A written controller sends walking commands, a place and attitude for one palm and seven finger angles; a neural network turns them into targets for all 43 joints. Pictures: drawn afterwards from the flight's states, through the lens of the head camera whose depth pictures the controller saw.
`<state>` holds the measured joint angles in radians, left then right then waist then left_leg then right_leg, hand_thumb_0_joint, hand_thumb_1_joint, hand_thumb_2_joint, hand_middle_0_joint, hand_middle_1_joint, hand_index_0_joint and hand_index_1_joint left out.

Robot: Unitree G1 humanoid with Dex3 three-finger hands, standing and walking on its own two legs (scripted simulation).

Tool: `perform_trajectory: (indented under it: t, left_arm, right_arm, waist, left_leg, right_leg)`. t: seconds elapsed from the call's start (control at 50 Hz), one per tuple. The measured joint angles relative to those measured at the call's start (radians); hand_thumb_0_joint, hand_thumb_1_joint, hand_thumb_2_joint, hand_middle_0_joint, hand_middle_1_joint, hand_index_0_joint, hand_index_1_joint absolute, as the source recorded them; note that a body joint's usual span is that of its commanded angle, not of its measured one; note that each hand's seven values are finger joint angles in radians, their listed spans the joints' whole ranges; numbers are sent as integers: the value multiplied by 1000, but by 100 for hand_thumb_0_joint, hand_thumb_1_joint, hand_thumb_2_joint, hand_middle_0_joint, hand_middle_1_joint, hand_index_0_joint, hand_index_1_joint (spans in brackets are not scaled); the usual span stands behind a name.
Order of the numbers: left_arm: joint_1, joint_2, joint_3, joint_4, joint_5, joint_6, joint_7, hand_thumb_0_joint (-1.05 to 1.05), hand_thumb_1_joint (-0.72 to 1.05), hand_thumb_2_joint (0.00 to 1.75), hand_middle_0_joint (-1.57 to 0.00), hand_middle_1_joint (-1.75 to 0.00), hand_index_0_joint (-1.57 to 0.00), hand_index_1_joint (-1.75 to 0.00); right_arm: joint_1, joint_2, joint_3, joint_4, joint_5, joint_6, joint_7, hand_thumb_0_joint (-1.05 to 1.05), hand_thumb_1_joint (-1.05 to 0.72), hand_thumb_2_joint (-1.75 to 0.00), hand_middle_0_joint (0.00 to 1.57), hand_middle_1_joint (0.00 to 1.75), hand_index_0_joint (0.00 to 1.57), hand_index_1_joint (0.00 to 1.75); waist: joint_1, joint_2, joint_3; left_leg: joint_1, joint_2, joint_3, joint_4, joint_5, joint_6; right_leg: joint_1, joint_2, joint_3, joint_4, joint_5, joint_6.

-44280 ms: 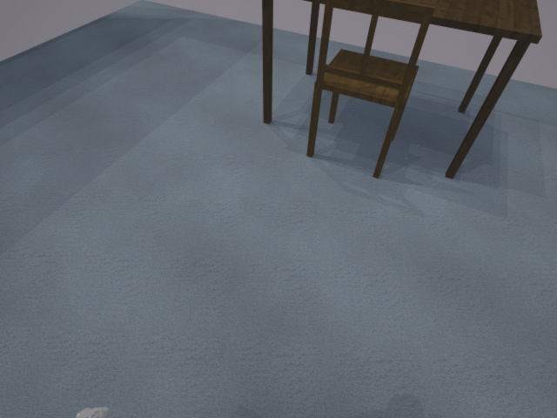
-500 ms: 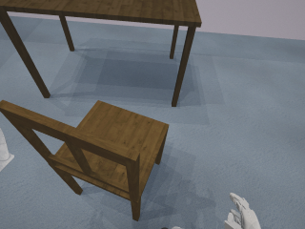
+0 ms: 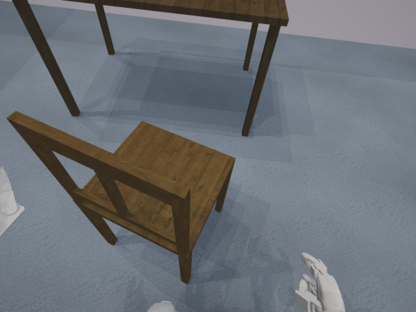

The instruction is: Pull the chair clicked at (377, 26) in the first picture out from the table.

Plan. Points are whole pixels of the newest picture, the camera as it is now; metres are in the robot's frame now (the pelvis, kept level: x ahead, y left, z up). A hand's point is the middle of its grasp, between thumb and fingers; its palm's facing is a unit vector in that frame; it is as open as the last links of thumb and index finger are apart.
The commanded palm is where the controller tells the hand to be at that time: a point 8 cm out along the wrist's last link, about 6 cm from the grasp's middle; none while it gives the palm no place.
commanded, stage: step back with the hand held close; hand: left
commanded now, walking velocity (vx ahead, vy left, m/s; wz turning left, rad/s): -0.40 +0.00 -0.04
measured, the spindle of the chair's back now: (113, 193) +0.37 +0.26 -0.11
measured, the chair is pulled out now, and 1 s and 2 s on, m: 0.66 0.66 0.66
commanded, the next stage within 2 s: stop stepping back and stand still in 0.36 s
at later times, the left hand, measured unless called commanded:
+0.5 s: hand out of the picture +0.10 +0.22 +0.18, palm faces +0.36 -0.82 -0.46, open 7.4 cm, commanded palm +0.04 +0.26 +0.19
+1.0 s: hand out of the picture +0.01 +0.20 +0.17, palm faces +0.39 -0.79 -0.48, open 7.4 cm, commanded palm -0.04 +0.24 +0.19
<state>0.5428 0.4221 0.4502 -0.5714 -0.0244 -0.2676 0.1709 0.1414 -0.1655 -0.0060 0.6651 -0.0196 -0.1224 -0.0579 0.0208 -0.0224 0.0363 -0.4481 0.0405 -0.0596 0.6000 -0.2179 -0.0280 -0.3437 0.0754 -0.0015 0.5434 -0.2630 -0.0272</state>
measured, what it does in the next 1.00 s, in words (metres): walks backwards: left foot, then right foot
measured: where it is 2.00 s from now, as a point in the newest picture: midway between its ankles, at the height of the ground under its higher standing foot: outside the picture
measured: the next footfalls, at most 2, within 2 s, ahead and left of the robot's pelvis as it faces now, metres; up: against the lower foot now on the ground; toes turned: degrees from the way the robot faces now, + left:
left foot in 0.24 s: +0.01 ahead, +0.11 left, +0.00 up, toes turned +0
right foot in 0.54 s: -0.13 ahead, -0.17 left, +0.00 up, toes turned -4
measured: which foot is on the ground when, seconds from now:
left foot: down 0.00-0.06, up 0.08-0.22, down 0.24-0.56, up 0.58-0.78, down 0.80-1.00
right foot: down 0.00-0.26, up 0.28-0.52, down 0.54-1.00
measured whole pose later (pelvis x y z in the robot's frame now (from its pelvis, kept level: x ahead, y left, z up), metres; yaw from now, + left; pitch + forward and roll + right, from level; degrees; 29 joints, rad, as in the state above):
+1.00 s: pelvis -0.19 -0.05 +0.01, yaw -2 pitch -1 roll +0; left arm 0.60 0.42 0.41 -0.47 -0.01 -0.23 0.16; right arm 0.27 -0.22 -0.02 0.64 0.02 -0.14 -0.07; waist -0.03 -0.03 -0.02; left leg -0.23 0.01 0.04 0.50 -0.26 0.02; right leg -0.25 -0.01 -0.04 0.50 -0.23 -0.01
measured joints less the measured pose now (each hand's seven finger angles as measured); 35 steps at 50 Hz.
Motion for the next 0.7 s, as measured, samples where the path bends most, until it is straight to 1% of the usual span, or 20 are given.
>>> perform_trajectory:
  t: [0.04, 0.08, 0.14, 0.16, 0.2, 0.24, 0.26, 0.28, 0.3, 0.36, 0.4, 0.48, 0.52, 0.54, 0.56, 0.58, 0.6, 0.64, 0.66, 0.7]
  left_arm:
    - [0, -2, -28, -17, -4, -1, -11, 2, 89, 90, -21, -30, -21, -31]
    - [11, 8, -46, -25, -6, -5, -21, 2, 89, 90, -21, -31, -21, -31]
    - [23, 36, -55, -11, -2, -1, -27, 1, 89, 90, -21, -31, -22, -31]
    - [31, 45, -45, 0, 1, 1, -26, 1, 89, 90, -22, -31, -22, -31]
    - [54, 56, -18, 17, 1, 10, -19, 1, 88, 90, -22, -31, -22, -31]
    - [70, 62, -1, 15, -7, 21, -13, 1, 88, 90, -22, -31, -22, -31]
    - [64, 72, 4, 16, -9, 24, -13, 1, 89, 90, -22, -31, -22, -31]
    - [58, 80, 7, 19, -14, 25, -14, 1, 89, 90, -22, -31, -22, -31]
    - [59, 81, 8, 19, -18, 29, -16, 1, 89, 90, -21, -31, -22, -31]
    - [60, 59, -3, 2, -26, 45, -14, 2, 89, 90, -21, -31, -22, -31]
    - [58, 40, -12, -16, -27, 42, -11, 2, 89, 90, -21, -31, -22, -31]
    - [36, 18, -19, -27, -28, 29, -12, 2, 89, 90, -21, -31, -21, -31]
    - [22, 24, -12, -17, -32, 26, -15, 2, 89, 90, -21, -31, -21, -31]
    - [20, 29, -6, -10, -31, 26, -18, 2, 89, 90, -21, -31, -21, -31]
    - [12, 24, -12, 5, -29, 26, -23, 2, 89, 90, -21, -31, -21, -31]
    - [11, 22, -22, 17, -26, 31, -28, 1, 89, 90, -21, -31, -21, -31]
    - [18, 23, -31, 24, -25, 38, -30, 1, 89, 90, -21, -31, -21, -31]
    - [53, 14, -41, 35, -22, 48, -29, 1, 89, 90, -21, -31, -22, -31]
    - [71, 8, -42, 42, -21, 51, -26, 1, 89, 90, -21, -31, -22, -31]
    - [90, 1, -40, 66, -14, 51, -20, 1, 89, 90, -22, -31, -22, -31]
  right_arm:
    - [-20, 5, 1, -5, 2, 6, 5, 1, -90, -90, 21, 30, 20, 30]
    - [-31, 6, -5, -15, 7, 21, 6, 1, -90, -90, 21, 30, 21, 30]
    - [-31, 3, -23, -16, 9, 54, -2, 1, -90, -90, 21, 30, 21, 30]
    - [-30, 1, -24, -17, 9, 67, -7, 1, -90, -90, 21, 30, 21, 30]
    - [-25, -8, -19, -29, 8, 91, -17, 1, -90, -90, 21, 30, 20, 30]
    - [-15, -32, -19, -53, 12, 102, -24, 1, -90, -90, 21, 30, 20, 30]
    - [-16, -34, -28, -54, 16, 100, -26, 1, -90, -90, 21, 30, 20, 30]
    - [-16, -29, -33, -50, 23, 97, -23, 1, -91, -90, 21, 30, 20, 30]
    - [-12, -26, -33, -49, 22, 89, -20, 1, -91, -90, 20, 30, 20, 30]
    - [8, -17, -29, -45, 5, 43, -15, 1, -91, -90, 20, 30, 20, 30]
    - [16, -6, -23, -32, 4, 16, -4, 1, -91, -90, 20, 30, 20, 30]
    - [15, 15, -1, -12, -2, -11, 15, 1, -90, -90, 20, 30, 20, 30]
    - [11, 21, 12, -17, 1, -12, 21, 1, -90, -90, 21, 30, 20, 30]
    - [9, 22, 18, -24, 5, -9, 23, 1, -90, -90, 21, 30, 21, 30]
    - [5, 16, 20, -25, 10, -2, 24, 1, -90, -90, 21, 30, 21, 30]
    - [10, 11, 19, -25, 16, 9, 24, 1, -90, -90, 21, 30, 21, 30]
    - [23, 8, 17, -22, 23, 20, 23, 1, -90, -90, 21, 30, 21, 30]
    - [55, -3, 15, -10, 27, 38, 18, 1, -90, -90, 21, 30, 21, 30]
    - [73, -11, 14, -5, 26, 46, 12, 1, -90, -90, 21, 30, 21, 30]
    - [110, -30, 8, 0, 25, 52, -1, 1, -90, -90, 21, 30, 21, 30]
  waist:
    - [-5, 6, 6]
    - [-20, 11, -4]
    - [-40, -9, -35]
    - [-44, -20, -45]
    - [-53, -34, -57]
    - [-61, -14, -55]
    - [-62, -22, -44]
    - [-50, -45, -30]
    - [-40, -59, -24]
    - [-31, -49, -24]
    - [-20, -39, -21]
    - [-3, -19, -21]
    - [-6, -7, -20]
    - [-8, 1, -17]
    - [-16, 29, -3]
    - [-25, 44, 2]
    - [-28, 40, -6]
    - [-28, 13, -33]
    - [-31, 2, -48]
    - [-41, -13, -75]
  left_leg:
    - [-1, 11, -2, -9, 15, -8]
    - [-19, 11, -1, 22, 0, -6]
    - [-49, -42, -2, 194, -166, -1]
    - [-39, -53, 8, 207, -192, 0]
    - [19, -58, 31, 111, -175, 3]
    - [103, -33, 41, -74, -18, 17]
    - [106, -37, 44, -97, 11, 28]
    - [109, -48, 57, -98, 14, 33]
    - [106, -51, 68, -95, 11, 35]
    - [82, -31, 64, -90, 17, 31]
    - [75, -9, 63, -96, 35, 24]
    - [45, 39, 74, -94, 69, -1]
    - [13, 59, 73, -72, 80, -17]
    - [-6, 69, 72, -50, 80, -24]
    - [-20, 87, 55, -21, 54, -22]
    - [-34, 85, 38, 20, -26, -19]
    - [-50, 62, 28, 91, -91, -14]
    - [-65, 2, 31, 258, -142, -5]
    - [-54, -20, 44, 297, -154, -1]
    - [6, -43, 76, 256, -168, 13]
  right_leg:
    - [-4, 11, -2, -6, 15, -11]
    - [-12, 14, -5, -8, 23, -20]
    - [-21, -14, -3, -31, 45, -24]
    - [-21, -23, 3, -45, 57, -23]
    - [-24, -34, 12, -70, 83, -16]
    - [-36, -23, -3, -66, 94, -7]
    - [-50, -30, -6, -45, 90, -2]
    - [-63, -40, 6, -15, 66, 9]
    - [-81, -45, 14, 37, 2, 19]
    - [-114, -29, 23, 231, -146, 33]
    - [-92, -28, 19, 269, -178, 38]
    - [1, -48, 9, 175, -185, 43]
    - [63, -61, 5, 66, -134, 47]
    - [88, -65, -2, 6, -74, 45]
    - [94, -45, -17, -7, -39, 36]
    - [93, -35, -28, -4, -33, 26]
    - [86, -39, -27, 1, -36, 17]
    - [79, -59, -6, -8, -32, 7]
    - [81, -69, 3, -22, -23, 6]
    - [88, -84, 9, -50, -3, 6]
